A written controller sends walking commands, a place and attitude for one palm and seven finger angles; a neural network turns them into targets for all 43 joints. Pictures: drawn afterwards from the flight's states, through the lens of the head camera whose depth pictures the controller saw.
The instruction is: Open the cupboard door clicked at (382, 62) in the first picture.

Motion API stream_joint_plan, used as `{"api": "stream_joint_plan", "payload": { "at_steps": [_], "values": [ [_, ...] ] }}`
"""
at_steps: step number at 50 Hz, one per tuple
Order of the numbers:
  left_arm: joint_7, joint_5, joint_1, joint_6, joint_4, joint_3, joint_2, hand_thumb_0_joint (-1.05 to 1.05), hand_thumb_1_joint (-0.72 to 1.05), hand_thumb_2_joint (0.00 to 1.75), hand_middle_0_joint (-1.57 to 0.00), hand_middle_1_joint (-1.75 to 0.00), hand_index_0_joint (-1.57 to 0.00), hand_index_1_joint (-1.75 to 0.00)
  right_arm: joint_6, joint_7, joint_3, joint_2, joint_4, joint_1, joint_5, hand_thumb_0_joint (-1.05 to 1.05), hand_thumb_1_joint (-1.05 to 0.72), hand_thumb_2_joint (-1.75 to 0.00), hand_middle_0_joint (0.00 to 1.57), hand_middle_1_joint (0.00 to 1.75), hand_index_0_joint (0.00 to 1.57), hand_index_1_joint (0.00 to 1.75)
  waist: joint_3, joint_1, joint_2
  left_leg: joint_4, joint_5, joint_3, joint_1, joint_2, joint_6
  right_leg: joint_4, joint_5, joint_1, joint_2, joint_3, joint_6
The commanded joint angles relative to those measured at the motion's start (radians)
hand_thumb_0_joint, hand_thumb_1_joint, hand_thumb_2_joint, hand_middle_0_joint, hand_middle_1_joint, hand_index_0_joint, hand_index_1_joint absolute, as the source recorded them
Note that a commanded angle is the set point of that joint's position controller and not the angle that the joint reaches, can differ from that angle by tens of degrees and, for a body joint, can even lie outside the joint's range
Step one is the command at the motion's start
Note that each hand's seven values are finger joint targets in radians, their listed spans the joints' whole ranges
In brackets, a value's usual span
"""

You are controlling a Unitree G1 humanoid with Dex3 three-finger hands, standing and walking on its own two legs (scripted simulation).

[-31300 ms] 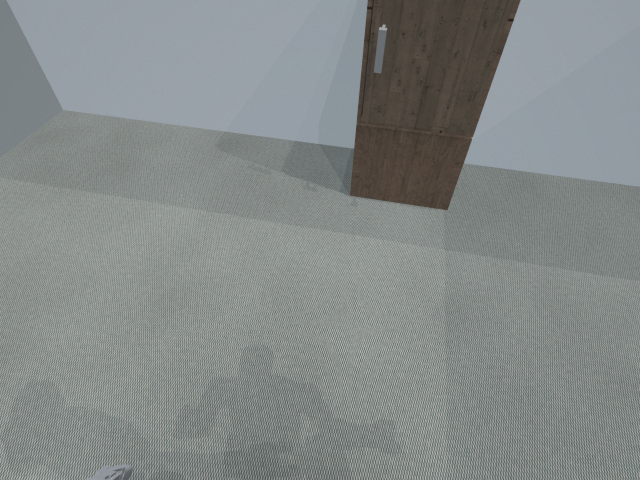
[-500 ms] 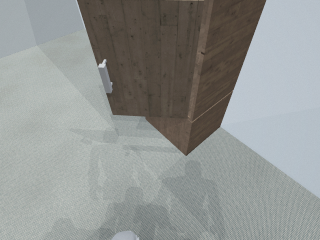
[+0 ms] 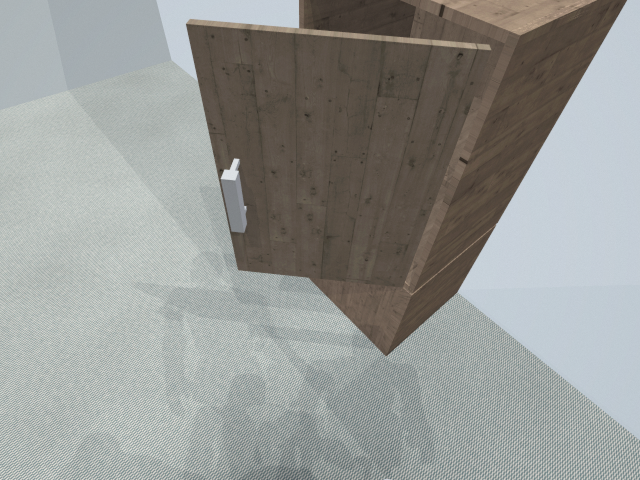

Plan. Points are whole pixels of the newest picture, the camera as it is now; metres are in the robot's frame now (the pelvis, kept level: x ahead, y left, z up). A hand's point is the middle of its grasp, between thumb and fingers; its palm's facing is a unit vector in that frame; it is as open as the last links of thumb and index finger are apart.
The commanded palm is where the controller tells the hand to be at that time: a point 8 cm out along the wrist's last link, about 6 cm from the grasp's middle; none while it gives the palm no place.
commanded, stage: come to a stop and stand still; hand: left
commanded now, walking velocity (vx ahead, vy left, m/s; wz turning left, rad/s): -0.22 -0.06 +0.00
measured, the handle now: (237, 195) +0.60 +0.21 -0.05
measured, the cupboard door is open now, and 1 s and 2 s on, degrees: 44 44 44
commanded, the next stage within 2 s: look again from close up in 0.96 s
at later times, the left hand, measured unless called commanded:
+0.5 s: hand out of the picture +0.09 +0.16 -0.18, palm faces +0.03 -0.98 -0.21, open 7.3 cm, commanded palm none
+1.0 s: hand out of the picture +0.05 +0.14 -0.18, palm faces +0.04 -0.99 -0.15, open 7.3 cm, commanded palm none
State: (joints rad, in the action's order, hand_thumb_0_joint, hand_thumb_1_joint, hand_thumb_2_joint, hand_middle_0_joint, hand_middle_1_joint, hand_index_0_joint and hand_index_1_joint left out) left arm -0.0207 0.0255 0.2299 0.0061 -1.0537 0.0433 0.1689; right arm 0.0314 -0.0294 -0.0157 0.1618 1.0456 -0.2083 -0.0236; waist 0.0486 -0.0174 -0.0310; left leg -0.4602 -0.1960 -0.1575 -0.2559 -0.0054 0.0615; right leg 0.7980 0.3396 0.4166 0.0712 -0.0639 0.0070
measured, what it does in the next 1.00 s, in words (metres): steps on the spot: right foot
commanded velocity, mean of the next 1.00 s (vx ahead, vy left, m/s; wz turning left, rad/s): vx -0.04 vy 0.01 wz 0.00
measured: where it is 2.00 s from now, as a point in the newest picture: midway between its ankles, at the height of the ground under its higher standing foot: outside the picture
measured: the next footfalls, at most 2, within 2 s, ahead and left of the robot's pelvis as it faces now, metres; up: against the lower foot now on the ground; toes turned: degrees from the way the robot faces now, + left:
right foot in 0.08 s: +0.09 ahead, -0.13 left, +0.00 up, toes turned -3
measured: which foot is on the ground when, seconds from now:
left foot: down 0.00-1.00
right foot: up 0.00-0.06, down 0.08-1.00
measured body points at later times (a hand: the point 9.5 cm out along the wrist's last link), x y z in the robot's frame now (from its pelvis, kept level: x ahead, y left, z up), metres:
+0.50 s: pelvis +0.03 -0.02 +0.00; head +0.06 -0.02 +0.45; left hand +0.09 +0.21 -0.16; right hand +0.04 -0.25 -0.16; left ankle +0.03 +0.09 -0.74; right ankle +0.05 -0.13 -0.74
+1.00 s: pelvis +0.06 -0.02 +0.01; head +0.07 -0.01 +0.46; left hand +0.04 +0.19 -0.16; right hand +0.05 -0.23 -0.15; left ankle +0.03 +0.09 -0.74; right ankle +0.05 -0.13 -0.74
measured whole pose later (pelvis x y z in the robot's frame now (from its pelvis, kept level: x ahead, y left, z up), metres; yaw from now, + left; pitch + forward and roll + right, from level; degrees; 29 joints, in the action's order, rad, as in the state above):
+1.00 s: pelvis +0.06 -0.02 +0.01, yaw +0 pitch -1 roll +0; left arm -0.03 0.01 0.28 0.00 -1.15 0.01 0.14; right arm 0.00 -0.03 0.00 0.12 1.15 -0.27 -0.01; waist 0.04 -0.01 -0.03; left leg -0.40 -0.25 -0.14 -0.13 -0.04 0.01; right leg 0.40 0.23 0.16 0.02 -0.07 -0.01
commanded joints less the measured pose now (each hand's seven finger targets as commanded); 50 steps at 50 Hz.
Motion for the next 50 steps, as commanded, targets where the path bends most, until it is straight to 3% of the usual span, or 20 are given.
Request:
{"api": "stream_joint_plan", "payload": {
  "at_steps": [1,2,3,4,5,6,7,8,10,13,15,16,19,20,24,31,37,50],
  "values": [
    [0.000,-0.007,0.126,-0.016,0.005,0.002,0.052,0.00,0.90,0.90,-0.20,-0.30,-0.20,-0.30,-0.010,-0.012,-0.025,0.124,-0.026,-0.004,0.005,0.00,-0.90,-0.90,0.20,0.30,0.20,0.30,-0.041,-0.029,0.123,0.111,0.191,0.170,-0.086,-0.243,0.050,-0.247,-0.133,-0.234,-0.001,0.018,0.006],
    [-0.002,-0.005,0.123,-0.016,0.011,0.005,0.084,0.00,0.90,0.90,-0.20,-0.30,-0.20,-0.30,-0.016,-0.010,-0.027,0.116,-0.022,-0.006,0.008,0.00,-0.90,-0.90,0.20,0.30,0.20,0.30,-0.037,-0.029,0.082,0.081,0.130,0.163,-0.084,-0.202,0.016,-0.307,-0.216,-0.243,0.014,0.055,-0.004],
    [-0.003,-0.003,0.096,-0.014,0.024,0.007,0.111,0.00,0.90,0.90,-0.20,-0.30,-0.20,-0.30,-0.022,-0.006,-0.030,0.108,-0.020,-0.026,0.011,0.00,-0.90,-0.90,0.20,0.30,0.20,0.30,-0.025,-0.011,0.044,0.059,0.056,0.145,-0.076,-0.151,-0.018,-0.339,-0.302,-0.216,0.047,0.106,-0.028],
    [-0.004,-0.002,0.064,-0.017,0.041,0.006,0.136,0.00,0.90,0.90,-0.20,-0.30,-0.20,-0.30,-0.028,0.000,-0.032,0.099,-0.017,-0.052,0.014,0.00,-0.90,-0.90,0.20,0.30,0.20,0.30,-0.014,0.009,0.049,0.051,-0.028,0.132,-0.068,-0.116,-0.037,-0.343,-0.327,-0.177,0.088,0.133,-0.052],
    [-0.006,-0.002,0.039,-0.016,0.050,0.007,0.142,0.00,0.90,0.90,-0.20,-0.30,-0.20,-0.30,-0.036,0.003,-0.033,0.089,-0.015,-0.064,0.013,0.00,-0.90,-0.90,0.20,0.30,0.20,0.30,-0.010,0.019,0.001,0.030,-0.004,0.123,-0.052,-0.095,-0.045,-0.333,-0.369,-0.154,0.096,0.148,-0.069],
    [-0.008,-0.005,0.031,-0.012,0.056,0.010,0.153,0.00,0.90,0.90,-0.20,-0.30,-0.20,-0.30,-0.043,0.002,-0.037,0.095,-0.011,-0.082,0.013,0.00,-0.90,-0.90,0.20,0.30,0.20,0.30,-0.049,0.023,-0.108,-0.029,0.000,0.089,-0.017,-0.077,-0.054,-0.342,-0.428,-0.159,0.122,0.170,-0.086],
    [-0.011,-0.009,0.025,-0.008,0.057,0.010,0.151,0.00,0.90,0.90,-0.20,-0.30,-0.20,-0.30,-0.047,0.002,-0.040,0.093,-0.004,-0.104,0.015,0.00,-0.90,-0.90,0.20,0.30,0.20,0.30,-0.089,0.031,-0.156,-0.068,-0.016,0.077,0.021,-0.056,-0.061,-0.364,-0.468,-0.159,0.155,0.187,-0.110],
    [-0.013,-0.011,0.008,-0.009,0.063,0.011,0.158,0.00,0.90,0.90,-0.20,-0.30,-0.20,-0.30,-0.050,0.003,-0.039,0.086,0.000,-0.121,0.017,0.00,-0.90,-0.90,0.20,0.30,0.20,0.30,-0.105,0.038,-0.139,-0.086,-0.020,0.075,0.041,-0.046,-0.065,-0.376,-0.477,-0.157,0.173,0.193,-0.125],
    [-0.017,-0.012,-0.011,-0.014,0.070,0.012,0.151,0.00,0.90,0.90,-0.20,-0.30,-0.20,-0.30,-0.054,0.003,-0.036,0.069,0.004,-0.129,0.015,0.00,-0.90,-0.90,0.20,0.30,0.20,0.30,-0.096,0.038,-0.091,-0.071,0.016,0.086,0.056,-0.055,-0.064,-0.368,-0.455,-0.149,0.160,0.167,-0.124],
    [-0.018,-0.014,-0.017,-0.023,0.086,0.014,0.130,0.00,0.90,0.90,-0.20,-0.30,-0.20,-0.30,-0.051,0.001,-0.039,0.096,-0.006,-0.114,0.006,0.00,-0.90,-0.90,0.20,0.30,0.20,0.30,-0.078,0.024,0.043,0.009,0.173,0.150,0.043,-0.132,-0.038,-0.287,-0.361,-0.144,0.080,0.092,-0.071],
    [-0.019,-0.013,-0.006,-0.030,0.087,0.012,0.101,0.00,0.90,0.90,-0.20,-0.30,-0.20,-0.30,-0.047,-0.002,-0.041,0.115,-0.015,-0.086,0.003,0.00,-0.90,-0.90,0.20,0.30,0.20,0.30,-0.060,0.001,0.111,0.085,0.188,0.198,-0.006,-0.191,-0.001,-0.246,-0.215,-0.177,0.017,0.044,-0.035],
    [-0.018,-0.012,0.000,-0.031,0.087,0.012,0.099,0.00,0.90,0.90,-0.20,-0.30,-0.20,-0.30,-0.047,-0.003,-0.044,0.124,-0.020,-0.075,0.003,0.00,-0.90,-0.90,0.20,0.30,0.20,0.30,-0.057,-0.003,0.122,0.090,0.179,0.202,-0.024,-0.197,0.006,-0.241,-0.183,-0.189,0.010,0.039,-0.029],
    [-0.015,-0.009,0.014,-0.027,0.078,0.012,0.096,0.00,0.90,0.90,-0.20,-0.30,-0.20,-0.30,-0.043,-0.001,-0.043,0.114,-0.022,-0.066,0.004,0.00,-0.90,-0.90,0.20,0.30,0.20,0.30,-0.064,-0.004,0.089,0.084,0.061,0.173,-0.027,-0.165,-0.011,-0.291,-0.184,-0.204,0.020,0.069,-0.037],
    [-0.016,-0.008,0.012,-0.024,0.075,0.011,0.095,0.00,0.90,0.90,-0.20,-0.30,-0.20,-0.30,-0.043,0.000,-0.041,0.100,-0.019,-0.071,0.005,0.00,-0.90,-0.90,0.20,0.30,0.20,0.30,-0.058,-0.001,0.054,0.082,0.013,0.163,-0.027,-0.149,-0.019,-0.318,-0.187,-0.210,0.027,0.081,-0.043],
    [-0.015,-0.012,-0.004,-0.011,0.065,0.008,0.115,0.00,0.90,0.90,-0.20,-0.30,-0.20,-0.30,-0.046,0.005,-0.035,0.071,-0.005,-0.104,0.007,0.00,-0.90,-0.90,0.20,0.30,0.20,0.30,-0.048,0.027,-0.030,0.028,-0.065,0.106,0.035,-0.082,-0.051,-0.418,-0.176,-0.151,0.093,0.157,-0.072],
    [-0.013,-0.016,0.021,0.002,0.012,-0.006,0.097,0.00,0.90,0.90,-0.20,-0.30,-0.20,-0.30,-0.032,0.002,-0.021,0.070,0.034,-0.101,0.009,0.00,-0.90,-0.90,0.20,0.30,0.20,0.30,-0.029,0.024,0.022,0.091,0.028,0.125,0.085,-0.114,-0.049,-0.442,-0.219,-0.184,0.057,0.117,-0.049],
    [-0.012,-0.018,0.052,0.005,-0.025,-0.016,0.083,0.00,0.90,0.90,-0.20,-0.30,-0.20,-0.30,-0.028,-0.001,-0.013,0.071,0.059,-0.101,0.010,0.00,-0.90,-0.90,0.20,0.30,0.20,0.30,0.008,0.020,0.039,0.129,0.019,0.127,0.095,-0.118,-0.050,-0.470,-0.201,-0.192,0.051,0.110,-0.043],
    [-0.016,-0.019,0.096,0.010,-0.064,-0.026,0.059,0.00,0.90,0.90,-0.20,-0.30,-0.20,-0.30,-0.019,-0.009,-0.005,0.052,0.089,-0.139,0.011,0.00,-0.90,-0.90,0.20,0.30,0.20,0.30,0.017,0.015,0.025,0.146,0.060,0.123,0.115,-0.117,-0.049,-0.475,-0.247,-0.231,0.048,0.091,-0.041]
  ]
}}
